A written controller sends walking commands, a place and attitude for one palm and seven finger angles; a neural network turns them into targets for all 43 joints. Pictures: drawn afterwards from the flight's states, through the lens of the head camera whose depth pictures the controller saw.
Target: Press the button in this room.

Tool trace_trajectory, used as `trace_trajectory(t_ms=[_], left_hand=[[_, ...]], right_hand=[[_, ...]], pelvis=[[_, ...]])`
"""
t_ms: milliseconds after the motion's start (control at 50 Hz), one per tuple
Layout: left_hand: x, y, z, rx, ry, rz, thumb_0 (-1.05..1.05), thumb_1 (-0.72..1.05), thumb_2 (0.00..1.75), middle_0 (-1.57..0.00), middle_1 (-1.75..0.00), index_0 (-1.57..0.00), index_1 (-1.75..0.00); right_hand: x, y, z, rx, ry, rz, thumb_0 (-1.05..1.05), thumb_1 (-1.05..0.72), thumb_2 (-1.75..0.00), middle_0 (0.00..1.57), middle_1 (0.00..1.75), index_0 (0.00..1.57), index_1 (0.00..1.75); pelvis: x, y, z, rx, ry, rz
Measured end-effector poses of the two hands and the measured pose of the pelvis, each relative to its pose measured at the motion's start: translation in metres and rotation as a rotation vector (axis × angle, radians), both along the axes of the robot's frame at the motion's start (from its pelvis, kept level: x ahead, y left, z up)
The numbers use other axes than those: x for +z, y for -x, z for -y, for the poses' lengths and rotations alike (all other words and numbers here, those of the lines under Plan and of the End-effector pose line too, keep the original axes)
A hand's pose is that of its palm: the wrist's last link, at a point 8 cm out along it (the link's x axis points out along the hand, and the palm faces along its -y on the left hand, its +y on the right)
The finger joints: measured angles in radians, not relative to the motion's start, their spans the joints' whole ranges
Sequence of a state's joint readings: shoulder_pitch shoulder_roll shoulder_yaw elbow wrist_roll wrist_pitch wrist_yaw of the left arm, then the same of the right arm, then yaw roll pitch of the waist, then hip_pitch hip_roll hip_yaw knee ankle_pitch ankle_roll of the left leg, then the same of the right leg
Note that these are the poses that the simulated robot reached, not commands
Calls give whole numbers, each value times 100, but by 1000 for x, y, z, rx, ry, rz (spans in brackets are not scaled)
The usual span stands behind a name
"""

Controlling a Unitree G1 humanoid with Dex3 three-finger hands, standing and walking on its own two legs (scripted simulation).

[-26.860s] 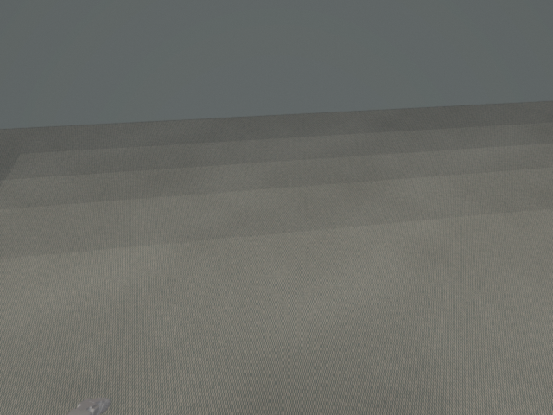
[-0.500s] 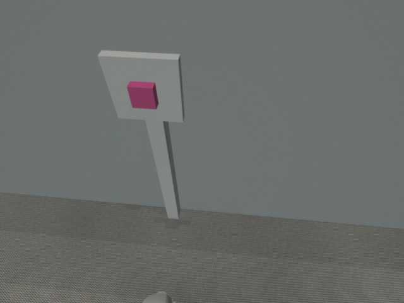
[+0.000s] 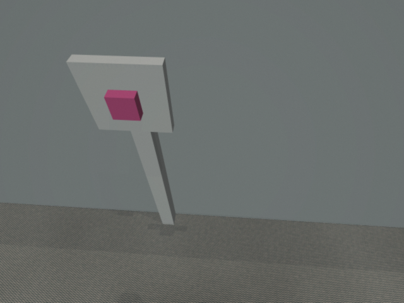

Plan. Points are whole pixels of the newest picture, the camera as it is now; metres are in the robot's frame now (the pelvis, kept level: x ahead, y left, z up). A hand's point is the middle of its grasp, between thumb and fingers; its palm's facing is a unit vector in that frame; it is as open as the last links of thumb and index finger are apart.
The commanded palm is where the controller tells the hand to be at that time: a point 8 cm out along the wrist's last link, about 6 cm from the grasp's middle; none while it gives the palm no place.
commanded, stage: come to a stop and stand still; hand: left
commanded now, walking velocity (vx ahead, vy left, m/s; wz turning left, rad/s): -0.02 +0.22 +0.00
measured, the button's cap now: (125, 104) +0.52 +0.22 +0.08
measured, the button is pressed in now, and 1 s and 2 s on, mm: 0 0 0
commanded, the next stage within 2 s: look again from close up in 0.92 s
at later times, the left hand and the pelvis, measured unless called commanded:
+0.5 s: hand out of the picture -0.02 +0.21 -0.17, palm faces +0.08 -0.97 -0.22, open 7.3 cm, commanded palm none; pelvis -0.04 +0.02 +0.00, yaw +1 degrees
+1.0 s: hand out of the picture -0.05 +0.21 -0.17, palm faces +0.01 -0.98 -0.18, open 7.3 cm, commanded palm none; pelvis -0.04 +0.04 +0.01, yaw +0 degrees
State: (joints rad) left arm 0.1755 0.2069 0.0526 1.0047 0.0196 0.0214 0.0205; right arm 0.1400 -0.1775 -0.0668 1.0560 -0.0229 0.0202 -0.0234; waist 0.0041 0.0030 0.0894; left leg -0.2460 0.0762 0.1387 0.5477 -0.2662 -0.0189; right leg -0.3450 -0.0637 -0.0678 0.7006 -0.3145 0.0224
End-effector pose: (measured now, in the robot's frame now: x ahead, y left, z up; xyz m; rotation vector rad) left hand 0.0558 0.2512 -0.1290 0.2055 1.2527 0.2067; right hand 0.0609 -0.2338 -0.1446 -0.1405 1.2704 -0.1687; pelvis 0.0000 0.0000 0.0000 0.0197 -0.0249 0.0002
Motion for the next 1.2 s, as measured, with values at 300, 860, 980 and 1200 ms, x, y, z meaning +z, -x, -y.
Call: trace_trajectory(t_ms=[300, 860, 980, 1200], left_hand=[[20, 23, 33, 5, -3, 15, 1, 91, 90, -20, -30, -21, -30], [-8, 111, -7, 10, 95, -187, 1, 91, 90, -20, -29, -20, -30], [-10, 106, -6, 3, 97, -172, 2, 93, 90, -20, -29, -20, -30], [-13, 107, -15, -16, 72, -91, 1, 92, 90, -20, -29, -20, -30]], right_hand=[[0, 43, 33, 14, -23, -102, 0, -92, -90, 20, 30, 20, 30], [5, 117, -66, -41, -43, -142, 1, -93, -90, 20, 30, 20, 30], [8, 128, -70, -48, -46, -158, 0, -92, -90, 20, 30, 20, 30], [5, 118, -60, -9, -17, -54, 0, -92, -90, 20, 30, 20, 30]], pelvis=[[11, 18, 18, 17, -30, -14], [10, 43, -44, -7, 16, -11], [11, 44, -43, -9, 18, -5], [3, 58, -46, 4, 26, 8]])
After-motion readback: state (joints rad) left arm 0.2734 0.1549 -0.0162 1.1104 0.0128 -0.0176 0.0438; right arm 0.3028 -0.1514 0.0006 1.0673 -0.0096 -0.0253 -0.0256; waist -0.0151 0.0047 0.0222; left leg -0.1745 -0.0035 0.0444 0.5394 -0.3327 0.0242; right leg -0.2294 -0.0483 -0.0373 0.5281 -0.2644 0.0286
